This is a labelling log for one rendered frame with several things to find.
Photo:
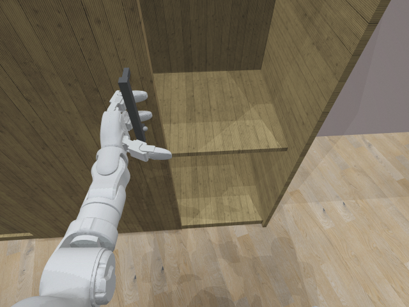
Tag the left robot forearm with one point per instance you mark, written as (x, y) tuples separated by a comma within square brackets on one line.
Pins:
[(97, 222)]

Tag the left robot hand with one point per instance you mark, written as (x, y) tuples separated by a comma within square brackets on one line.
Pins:
[(115, 125)]

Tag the handle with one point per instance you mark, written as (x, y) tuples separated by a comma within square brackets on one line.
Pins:
[(129, 100)]

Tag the left robot upper arm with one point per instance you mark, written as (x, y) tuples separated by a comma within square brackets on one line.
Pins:
[(76, 277)]

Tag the wardrobe door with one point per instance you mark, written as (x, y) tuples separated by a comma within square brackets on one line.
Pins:
[(60, 62), (8, 227)]

